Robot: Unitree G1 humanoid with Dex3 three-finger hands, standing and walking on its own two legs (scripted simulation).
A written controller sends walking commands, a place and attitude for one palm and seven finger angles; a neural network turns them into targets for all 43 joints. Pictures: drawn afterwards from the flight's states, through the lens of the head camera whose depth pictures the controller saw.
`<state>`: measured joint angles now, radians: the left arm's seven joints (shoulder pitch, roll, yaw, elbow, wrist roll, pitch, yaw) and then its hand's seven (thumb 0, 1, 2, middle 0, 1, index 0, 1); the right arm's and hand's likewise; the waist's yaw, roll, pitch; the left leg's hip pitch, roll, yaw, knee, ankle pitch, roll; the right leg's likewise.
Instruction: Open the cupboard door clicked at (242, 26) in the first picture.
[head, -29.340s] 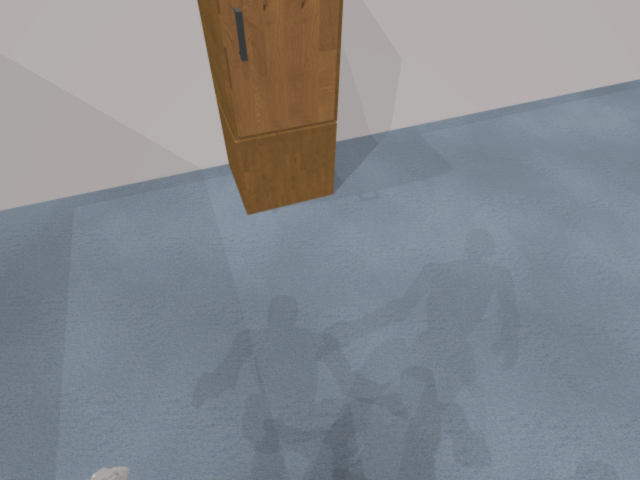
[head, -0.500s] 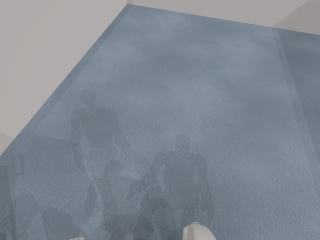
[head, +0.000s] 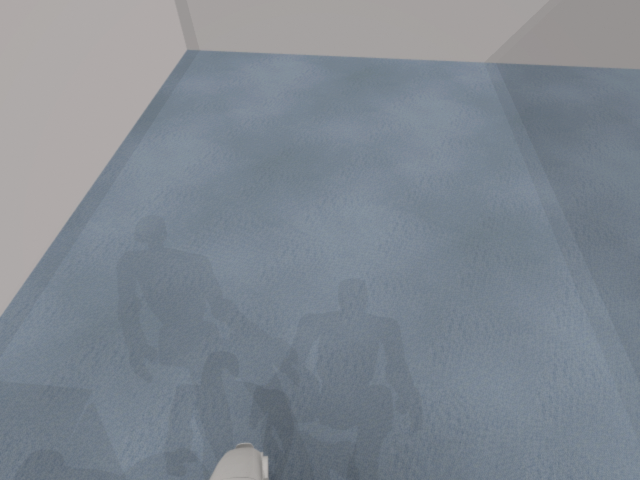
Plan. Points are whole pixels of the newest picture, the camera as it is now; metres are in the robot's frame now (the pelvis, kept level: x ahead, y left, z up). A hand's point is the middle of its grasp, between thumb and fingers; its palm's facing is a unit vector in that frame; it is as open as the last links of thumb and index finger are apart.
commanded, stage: walk to a spot facing it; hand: left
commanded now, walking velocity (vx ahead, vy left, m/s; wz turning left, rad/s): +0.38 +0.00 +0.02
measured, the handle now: out of the picture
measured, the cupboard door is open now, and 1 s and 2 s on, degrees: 44 44 44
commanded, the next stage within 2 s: turn to face it in 0.30 s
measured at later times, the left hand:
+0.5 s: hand (198, 402) +0.26 +0.21 -0.18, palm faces +0.02 -0.98 -0.18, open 7.3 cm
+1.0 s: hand (205, 337) +0.39 +0.24 -0.20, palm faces +0.26 -0.95 -0.19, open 7.3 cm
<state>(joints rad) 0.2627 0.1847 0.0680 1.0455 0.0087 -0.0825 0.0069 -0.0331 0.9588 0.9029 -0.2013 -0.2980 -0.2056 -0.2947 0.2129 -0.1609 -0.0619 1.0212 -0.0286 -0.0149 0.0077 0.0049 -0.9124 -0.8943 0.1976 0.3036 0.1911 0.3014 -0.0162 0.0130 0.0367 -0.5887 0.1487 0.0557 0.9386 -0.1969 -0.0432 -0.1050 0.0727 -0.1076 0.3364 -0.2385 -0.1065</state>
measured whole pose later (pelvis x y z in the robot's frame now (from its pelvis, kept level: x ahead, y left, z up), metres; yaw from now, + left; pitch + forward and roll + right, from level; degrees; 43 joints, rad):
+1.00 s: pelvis +0.35 +0.03 -0.02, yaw +14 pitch +2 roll -1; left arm 0.16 0.22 0.08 0.96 0.02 0.05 0.02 0.00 0.92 0.90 -0.20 -0.30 -0.21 -0.29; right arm 0.19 -0.20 -0.06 0.93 -0.03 0.00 -0.01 0.00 -0.91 -0.89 0.20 0.30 0.19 0.30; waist -0.02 -0.05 0.04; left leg -0.39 0.04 0.08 0.67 -0.32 0.03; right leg -0.48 -0.09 -0.07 1.11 -0.49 0.08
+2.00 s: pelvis +0.44 -0.03 -0.02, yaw +50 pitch +1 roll +1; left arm 0.14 0.22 0.05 0.85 0.02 0.00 0.01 0.00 0.91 0.90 -0.20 -0.30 -0.20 -0.29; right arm 0.17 -0.25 -0.09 0.92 -0.02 0.07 0.01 0.01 -0.90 -0.89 0.20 0.30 0.20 0.30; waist -0.01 0.04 0.09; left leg -0.40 -0.01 -0.09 0.82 -0.46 -0.03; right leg -0.32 -0.06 -0.07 0.63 -0.32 0.01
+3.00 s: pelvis +0.49 -0.02 +0.00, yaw +87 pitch +0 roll +2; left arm 0.20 0.18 0.03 0.88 0.02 0.00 0.02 0.00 0.91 0.90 -0.20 -0.30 -0.21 -0.30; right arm 0.13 -0.25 -0.08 0.94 -0.01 0.08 0.03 0.01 -0.91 -0.89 0.20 0.30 0.19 0.30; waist -0.01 -0.02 0.12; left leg -0.43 0.03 0.05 0.91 -0.44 -0.06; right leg -0.19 -0.12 -0.21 0.52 -0.33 0.00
